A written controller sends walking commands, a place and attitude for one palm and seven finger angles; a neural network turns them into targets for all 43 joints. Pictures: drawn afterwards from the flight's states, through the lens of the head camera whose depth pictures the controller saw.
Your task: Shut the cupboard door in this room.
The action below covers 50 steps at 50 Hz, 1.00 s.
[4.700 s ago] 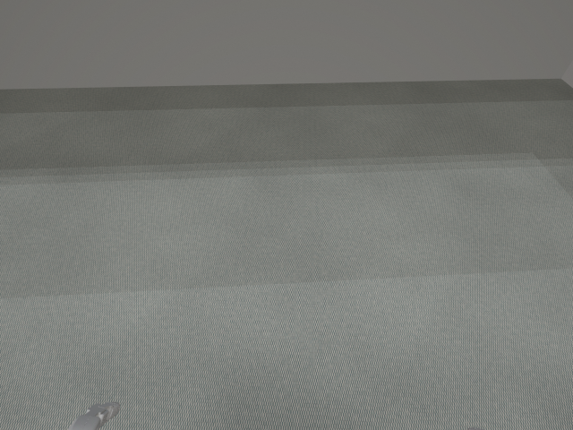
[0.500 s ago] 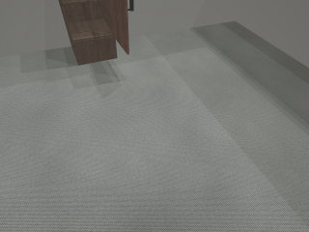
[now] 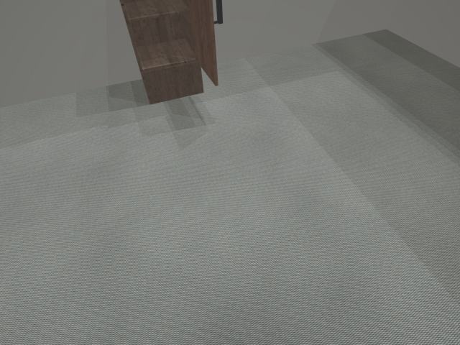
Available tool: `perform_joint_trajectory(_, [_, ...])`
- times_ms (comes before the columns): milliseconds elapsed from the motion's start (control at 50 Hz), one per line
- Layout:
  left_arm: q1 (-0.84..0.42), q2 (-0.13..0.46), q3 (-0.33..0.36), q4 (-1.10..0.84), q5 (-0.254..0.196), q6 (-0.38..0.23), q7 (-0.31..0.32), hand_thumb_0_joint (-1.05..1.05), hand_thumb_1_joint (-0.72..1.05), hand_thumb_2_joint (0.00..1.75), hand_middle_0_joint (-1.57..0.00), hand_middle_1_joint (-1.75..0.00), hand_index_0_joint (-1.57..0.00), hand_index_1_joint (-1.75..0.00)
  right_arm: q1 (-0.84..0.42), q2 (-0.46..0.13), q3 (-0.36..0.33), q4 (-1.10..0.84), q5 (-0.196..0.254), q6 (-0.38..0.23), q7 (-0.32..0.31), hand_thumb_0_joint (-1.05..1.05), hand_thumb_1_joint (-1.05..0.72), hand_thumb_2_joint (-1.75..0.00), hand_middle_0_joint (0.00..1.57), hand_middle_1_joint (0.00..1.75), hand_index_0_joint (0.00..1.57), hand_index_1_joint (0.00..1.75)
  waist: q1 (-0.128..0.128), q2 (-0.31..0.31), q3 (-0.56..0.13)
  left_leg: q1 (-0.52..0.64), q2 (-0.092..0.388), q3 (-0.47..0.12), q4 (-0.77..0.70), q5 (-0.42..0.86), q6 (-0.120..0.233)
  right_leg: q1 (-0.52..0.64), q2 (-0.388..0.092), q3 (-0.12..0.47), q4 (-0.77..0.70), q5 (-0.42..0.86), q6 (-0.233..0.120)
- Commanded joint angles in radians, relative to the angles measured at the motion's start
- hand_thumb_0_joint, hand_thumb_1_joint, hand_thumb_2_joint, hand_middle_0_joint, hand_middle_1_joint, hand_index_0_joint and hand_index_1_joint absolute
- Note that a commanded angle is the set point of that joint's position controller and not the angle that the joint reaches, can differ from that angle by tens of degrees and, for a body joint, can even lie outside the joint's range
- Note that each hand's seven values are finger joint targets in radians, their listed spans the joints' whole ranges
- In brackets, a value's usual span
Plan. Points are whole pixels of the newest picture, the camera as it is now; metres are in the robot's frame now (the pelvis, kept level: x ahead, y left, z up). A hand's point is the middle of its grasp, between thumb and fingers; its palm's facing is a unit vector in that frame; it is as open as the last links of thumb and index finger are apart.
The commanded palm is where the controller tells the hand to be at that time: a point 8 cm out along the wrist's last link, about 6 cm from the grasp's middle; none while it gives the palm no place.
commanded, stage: stand and wait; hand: left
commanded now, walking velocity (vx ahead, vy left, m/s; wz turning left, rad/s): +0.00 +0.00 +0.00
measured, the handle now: (215, 9) +1.69 +0.18 -0.05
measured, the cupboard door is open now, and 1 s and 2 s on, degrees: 93 93 93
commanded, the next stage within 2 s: turn or walk to find it in 0.12 s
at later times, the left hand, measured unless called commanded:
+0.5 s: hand out of the picture -0.02 +0.18 -0.17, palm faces +0.19 -0.95 -0.24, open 7.4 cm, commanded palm none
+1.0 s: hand out of the picture +0.06 +0.18 -0.19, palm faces +0.19 -0.97 -0.12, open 7.4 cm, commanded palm none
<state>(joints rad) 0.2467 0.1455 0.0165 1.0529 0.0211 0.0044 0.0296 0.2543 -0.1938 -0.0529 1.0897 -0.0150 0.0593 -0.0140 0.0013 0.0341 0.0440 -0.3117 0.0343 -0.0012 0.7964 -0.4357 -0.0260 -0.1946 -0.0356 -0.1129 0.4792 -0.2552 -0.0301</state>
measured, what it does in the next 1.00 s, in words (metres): walks ahead: left foot, then left foot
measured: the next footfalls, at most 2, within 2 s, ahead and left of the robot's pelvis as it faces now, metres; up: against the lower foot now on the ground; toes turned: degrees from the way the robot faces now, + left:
left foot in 0.10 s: +0.02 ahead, +0.15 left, +0.00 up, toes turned +3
left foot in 0.82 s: +0.16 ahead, +0.15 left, +0.00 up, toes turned +14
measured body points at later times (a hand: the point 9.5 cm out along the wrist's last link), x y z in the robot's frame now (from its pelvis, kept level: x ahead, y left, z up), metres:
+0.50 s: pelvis +0.02 +0.00 -0.01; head +0.01 -0.03 +0.44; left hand -0.02 +0.23 -0.15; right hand +0.01 -0.22 -0.18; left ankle -0.01 +0.13 -0.71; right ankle +0.00 -0.08 -0.74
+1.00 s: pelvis +0.11 +0.04 -0.01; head +0.12 +0.05 +0.44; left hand +0.05 +0.23 -0.17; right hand +0.21 -0.18 -0.15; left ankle +0.12 +0.14 -0.74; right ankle +0.06 -0.09 -0.68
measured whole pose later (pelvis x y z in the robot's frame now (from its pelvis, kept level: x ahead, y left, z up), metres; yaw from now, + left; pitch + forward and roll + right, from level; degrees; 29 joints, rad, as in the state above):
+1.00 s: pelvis +0.11 +0.04 -0.01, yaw +9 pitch -1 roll +0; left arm 0.31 0.11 0.01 1.14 0.02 0.00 0.02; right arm 0.17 -0.16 -0.04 1.08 -0.02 -0.04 -0.04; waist 0.01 -0.02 0.05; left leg -0.26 0.02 0.10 0.53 -0.25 0.04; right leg -0.31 -0.07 -0.10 0.98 -0.56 0.01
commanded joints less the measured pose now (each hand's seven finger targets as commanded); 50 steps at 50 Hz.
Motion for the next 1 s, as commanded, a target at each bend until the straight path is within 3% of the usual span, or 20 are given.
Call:
perform_joint_trajectory(0, [0.063, 0.171, 0.039, -0.016, 0.003, -0.019, 0.01, 0.0, 0.9, 0.9, -0.2, -0.3, -0.2, -0.3, 0.004, -0.018, 0.003, -0.047, 0.007, -0.036, -0.005, 0.0, -0.9, -0.9, 0.2, 0.3, 0.2, 0.3, 0.022, -0.182, -0.043, 0.028, 0.004, 0.039, -0.201, 0.044, -0.006, 0.061, -0.226, 0.197, -0.129, 0.38, -0.113])
perform_joint_trajectory(60, [0.037, 0.133, 0.028, -0.005, -0.015, -0.013, 0.008, 0.0, 0.9, 0.9, -0.2, -0.3, -0.2, -0.3, 0.087, -0.043, 0.011, 0.003, 0.006, -0.061, -0.013, 0.0, -0.9, -0.9, 0.2, 0.3, 0.2, 0.3, -0.013, -0.058, -0.079, 0.247, 0.056, -0.022, -0.441, 0.342, 0.013, -0.047, -0.135, 0.123, -0.025, 0.228, -0.016])
perform_joint_trajectory(100, [0.072, 0.085, 0.015, 0.0, -0.016, -0.005, 0.004, 0.0, 0.9, 0.9, -0.2, -0.3, -0.2, -0.3, 0.026, -0.101, 0.005, -0.012, 0.002, -0.069, -0.021, 0.0, -0.9, -0.9, 0.2, 0.3, 0.2, 0.3, 0.025, 0.061, -0.066, 0.182, 0.175, -0.107, -0.441, 0.444, 0.071, -0.041, -0.072, 0.073, -0.04, 0.091, 0.038])
perform_joint_trajectory(200, [0.055, 0.086, 0.015, 0.019, 0.011, 0.003, -0.018, 0.0, 0.9, 0.9, -0.2, -0.3, -0.2, -0.3, 0.043, -0.12, -0.007, -0.009, -0.009, -0.055, -0.012, 0.0, -0.9, -0.9, 0.2, 0.3, 0.2, 0.3, -0.001, 0.178, 0.127, -0.008, 0.181, -0.216, -0.648, -0.283, 0.115, -0.109, -0.004, -0.02, 0.114, -0.179, 0.051])
perform_joint_trajectory(280, [0.035, 0.068, 0.02, -0.01, 0.011, -0.008, -0.035, 0.0, 0.9, 0.9, -0.2, -0.3, -0.2, -0.3, 0.095, -0.129, -0.015, -0.017, -0.01, -0.07, -0.012, 0.0, -0.9, -0.9, 0.2, 0.3, 0.2, 0.3, -0.023, 0.165, 0.132, 0.036, 0.23, -0.334, -0.656, -0.266, 0.199, -0.229, -0.012, 0.016, 0.294, -0.23, 0.036])
perform_joint_trajectory(360, [0.185, 0.048, 0.028, 0.022, 0.008, -0.032, -0.044, 0.0, 0.9, 0.9, -0.2, -0.3, -0.2, -0.3, 0.026, -0.126, -0.02, -0.044, -0.009, -0.074, -0.011, 0.0, -0.9, -0.9, 0.2, 0.3, 0.2, 0.3, 0.056, 0.067, 0.057, -0.08, 0.129, -0.222, -0.498, -0.18, 0.154, 0.062, 0.002, -0.013, 0.021, -0.104, 0.049])
perform_joint_trajectory(380, [0.263, 0.086, 0.039, 0.045, 0.012, -0.041, -0.04, 0.0, 0.9, 0.9, -0.2, -0.3, -0.2, -0.3, 0.015, -0.097, -0.018, -0.056, -0.005, -0.075, -0.011, 0.0, -0.9, -0.9, 0.2, 0.3, 0.2, 0.3, 0.088, -0.053, 0.041, -0.191, 0.057, -0.16, -0.348, -0.156, 0.123, 0.198, -0.046, 0.061, -0.094, -0.147, 0.04])
perform_joint_trajectory(400, [0.348, 0.17, 0.06, 0.063, 0.023, -0.046, -0.025, 0.0, 0.9, 0.9, -0.2, -0.3, -0.2, -0.3, -0.002, -0.026, -0.004, -0.086, 0.005, -0.079, -0.005, 0.0, -0.9, -0.9, 0.2, 0.3, 0.2, 0.3, 0.127, -0.318, 0.047, -0.396, -0.062, -0.008, -0.056, -0.111, 0.073, 0.308, -0.265, 0.349, -0.263, -0.383, -0.02])
perform_joint_trajectory(420, [0.378, 0.198, 0.059, 0.062, 0.007, -0.045, -0.012, 0.0, 0.9, 0.9, -0.2, -0.3, -0.2, -0.3, -0.066, -0.043, -0.007, -0.121, -0.007, -0.081, 0.004, 0.0, -0.9, -0.9, 0.2, 0.3, 0.2, 0.3, 0.138, -0.341, 0.099, -0.453, -0.038, -0.004, 0.121, -0.098, 0.062, 0.217, -0.414, 0.571, -0.405, -0.504, -0.082])
perform_joint_trajectory(440, [0.324, 0.175, 0.053, 0.052, 0.003, -0.051, -0.005, 0.0, 0.9, 0.9, -0.2, -0.3, -0.2, -0.3, -0.066, -0.07, -0.018, -0.115, -0.014, -0.08, 0.012, 0.0, -0.9, -0.9, 0.2, 0.3, 0.2, 0.3, 0.094, -0.222, 0.127, -0.431, 0.006, -0.045, 0.196, -0.018, 0.059, 0.134, -0.412, 0.55, -0.421, -0.48, -0.1])
perform_joint_trajectory(480, [0.229, 0.107, 0.036, 0.04, 0.0, -0.062, -0.001, 0.0, 0.9, 0.9, -0.2, -0.3, -0.2, -0.3, -0.005, -0.046, -0.021, -0.067, -0.013, -0.065, 0.018, 0.0, -0.9, -0.9, 0.2, 0.3, 0.2, 0.3, 0.033, -0.175, 0.164, -0.356, 0.042, -0.037, 0.26, 0.088, 0.052, 0.028, -0.353, 0.41, -0.398, -0.32, -0.073])
perform_joint_trajectory(540, [0.206, 0.048, 0.007, 0.041, 0.0, -0.075, 0.001, 0.0, 0.9, 0.9, -0.2, -0.3, -0.2, -0.3, 0.06, 0.01, -0.003, -0.023, -0.01, -0.052, 0.021, 0.0, -0.9, -0.9, 0.2, 0.3, 0.2, 0.3, -0.01, -0.119, 0.135, -0.271, 0.045, 0.005, 0.233, 0.187, 0.016, 0.025, -0.242, 0.127, -0.308, 0.192, -0.046])
perform_joint_trajectory(620, [0.253, 0.047, -0.012, 0.071, 0.0, -0.076, 0.006, 0.0, 0.9, 0.9, -0.2, -0.3, -0.2, -0.3, 0.022, 0.028, 0.014, -0.024, 0.002, -0.047, 0.013, 0.0, -0.9, -0.9, 0.2, 0.3, 0.2, 0.3, -0.007, -0.166, 0.065, -0.173, 0.036, 0.061, 0.078, 0.213, -0.006, 0.07, -0.193, 0.021, -0.212, 0.641, -0.033])
perform_joint_trajectory(720, [0.268, 0.067, -0.003, 0.1, 0.0, -0.059, 0.012, 0.0, 0.9, 0.9, -0.2, -0.3, -0.2, -0.3, -0.063, 0.028, 0.028, -0.033, 0.005, -0.064, 0.004, 0.0, -0.9, -0.9, 0.2, 0.3, 0.2, 0.3, 0.026, -0.211, 0.026, -0.07, 0.01, 0.106, -0.149, 0.211, 0.003, 0.134, -0.192, 0.02, -0.117, 0.766, -0.052])
perform_joint_trajectory(760, [0.255, 0.073, 0.005, 0.103, -0.001, -0.051, 0.017, 0.0, 0.9, 0.9, -0.2, -0.3, -0.2, -0.3, -0.048, 0.012, 0.027, -0.023, 0.002, -0.073, -0.003, 0.0, -0.9, -0.9, 0.2, 0.3, 0.2, 0.3, 0.01, -0.208, -0.009, 0.003, -0.006, 0.116, -0.253, 0.278, 0.012, 0.157, -0.194, 0.015, -0.03, 0.776, -0.039])
perform_joint_trajectory(800, [0.257, 0.068, 0.014, 0.096, -0.005, -0.042, 0.02, 0.0, 0.9, 0.9, -0.2, -0.3, -0.2, -0.3, 0.048, -0.054, 0.013, 0.001, -0.004, -0.087, -0.009, 0.0, -0.9, -0.9, 0.2, 0.3, 0.2, 0.3, -0.024, -0.074, -0.095, 0.211, 0.06, 0.054, -0.315, 0.709, 0.047, 0.084, -0.16, -0.029, 0.154, 0.609, 0.018])
perform_joint_trajectory(820, [0.284, 0.031, 0.009, 0.086, -0.012, -0.043, 0.02, 0.0, 0.9, 0.9, -0.2, -0.3, -0.2, -0.3, 0.121, -0.109, 0.0, 0.017, -0.009, -0.094, -0.015, 0.0, -0.9, -0.9, 0.2, 0.3, 0.2, 0.3, -0.042, 0.071, -0.17, 0.397, 0.205, -0.092, -0.269, 0.989, 0.135, -0.071, -0.099, -0.057, 0.262, 0.266, 0.051])
perform_joint_trajectory(840, [0.277, 0.009, -0.002, 0.07, -0.013, -0.042, 0.018, 0.0, 0.9, 0.9, -0.2, -0.3, -0.2, -0.3, 0.178, -0.135, -0.004, 0.039, -0.004, -0.092, -0.02, 0.0, -0.9, -0.9, 0.2, 0.3, 0.2, 0.3, -0.053, 0.21, -0.181, 0.442, 0.321, -0.219, -0.33, 1.071, 0.24, -0.182, -0.022, -0.041, 0.42, -0.342, 0.063])
perform_joint_trajectory(880, [0.176, 0.027, 0.005, 0.055, -0.002, -0.029, 0.008, 0.0, 0.9, 0.9, -0.2, -0.3, -0.2, -0.3, 0.143, -0.114, -0.002, 0.042, 0.001, -0.091, -0.032, 0.0, -0.9, -0.9, 0.2, 0.3, 0.2, 0.3, -0.052, 0.212, -0.115, 0.341, 0.32, -0.266, -0.443, 0.644, 0.269, -0.265, -0.049, 0.037, 0.581, -0.409, 0.044])
perform_joint_trajectory(980, [0.104, 0.005, 0.017, 0.024, 0.012, -0.022, -0.027, 0.0, 0.9, 0.9, -0.2, -0.3, -0.2, -0.3, 0.045, -0.095, -0.013, -0.018, -0.013, -0.096, -0.014, 0.0, -0.9, -0.9, 0.2, 0.3, 0.2, 0.3, -0.016, 0.112, 0.043, 0.015, 0.225, -0.225, -0.605, -0.011, 0.198, -0.211, -0.063, 0.028, 0.501, -0.221, 0.036])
